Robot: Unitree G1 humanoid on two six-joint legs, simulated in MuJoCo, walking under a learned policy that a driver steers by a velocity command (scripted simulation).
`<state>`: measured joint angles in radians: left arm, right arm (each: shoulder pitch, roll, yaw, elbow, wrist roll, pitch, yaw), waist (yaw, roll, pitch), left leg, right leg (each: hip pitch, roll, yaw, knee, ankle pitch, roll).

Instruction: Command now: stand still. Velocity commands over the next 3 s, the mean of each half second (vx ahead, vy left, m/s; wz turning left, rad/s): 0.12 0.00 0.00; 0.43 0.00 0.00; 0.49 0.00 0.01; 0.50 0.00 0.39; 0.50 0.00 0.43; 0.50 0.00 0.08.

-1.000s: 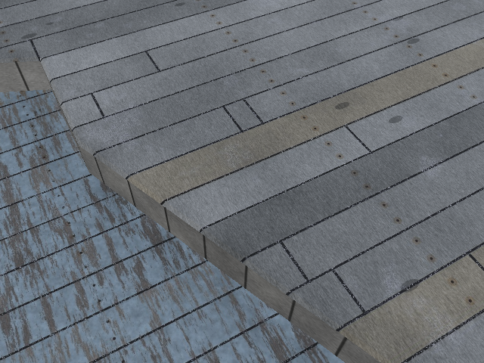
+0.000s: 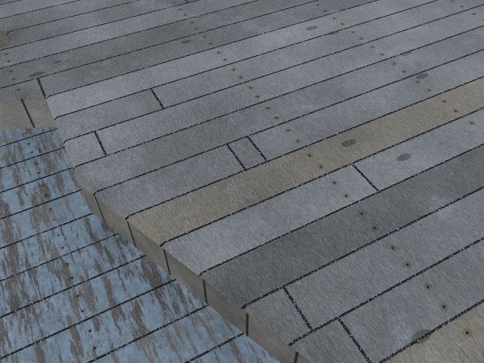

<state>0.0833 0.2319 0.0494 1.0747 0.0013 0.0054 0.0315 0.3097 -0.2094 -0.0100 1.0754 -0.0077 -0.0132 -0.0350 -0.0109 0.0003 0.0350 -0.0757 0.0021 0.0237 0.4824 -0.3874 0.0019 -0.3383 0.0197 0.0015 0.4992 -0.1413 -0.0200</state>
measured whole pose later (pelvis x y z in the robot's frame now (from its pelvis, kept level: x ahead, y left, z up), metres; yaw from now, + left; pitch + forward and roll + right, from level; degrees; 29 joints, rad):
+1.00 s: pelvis +0.28 +0.04 -0.01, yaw +1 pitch +2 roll -1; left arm 0.38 0.26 0.05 1.08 -0.01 -0.06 0.02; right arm 0.02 -0.23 -0.06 0.84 0.02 -0.10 0.02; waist 0.05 0.01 0.03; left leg -0.49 0.02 0.04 0.56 -0.08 0.07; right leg 0.01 -0.03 -0.02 0.57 -0.47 0.01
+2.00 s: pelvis +0.77 +0.03 +0.16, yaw +14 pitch +2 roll -1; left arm 0.42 0.20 0.02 0.94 0.02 -0.09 0.04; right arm 0.13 -0.21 -0.04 0.75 0.02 -0.01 0.05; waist 0.07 0.02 -0.02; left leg -0.78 0.07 0.04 0.88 0.05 0.07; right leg 0.02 -0.03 -0.36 0.28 -0.33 -0.01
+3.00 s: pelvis +1.33 +0.23 +0.16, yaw +29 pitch +3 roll -1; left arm 0.35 0.25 0.04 0.84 0.00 -0.09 -0.01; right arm 0.16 -0.26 -0.05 0.68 0.00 -0.06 0.00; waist 0.05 0.04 -0.01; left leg -0.71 0.12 -0.05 0.88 -0.07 -0.01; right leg -0.14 0.07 -0.05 0.28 -0.18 -0.06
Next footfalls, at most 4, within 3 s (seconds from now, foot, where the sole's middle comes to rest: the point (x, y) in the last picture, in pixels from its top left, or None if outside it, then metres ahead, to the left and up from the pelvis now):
0.98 left None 0.43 0.14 -0.77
1.52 right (276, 264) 0.72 -0.07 -0.62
2.16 left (182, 191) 0.99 0.21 -0.62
2.68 right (204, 110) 1.38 0.16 -0.62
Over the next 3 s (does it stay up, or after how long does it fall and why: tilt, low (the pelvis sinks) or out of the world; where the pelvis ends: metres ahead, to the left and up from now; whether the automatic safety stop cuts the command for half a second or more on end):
stays up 1.33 0.23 0.16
